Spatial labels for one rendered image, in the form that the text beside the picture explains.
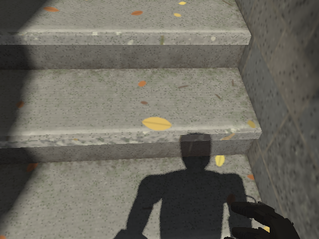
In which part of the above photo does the right robot hand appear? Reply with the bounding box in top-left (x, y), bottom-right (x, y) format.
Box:
top-left (223, 201), bottom-right (300, 239)

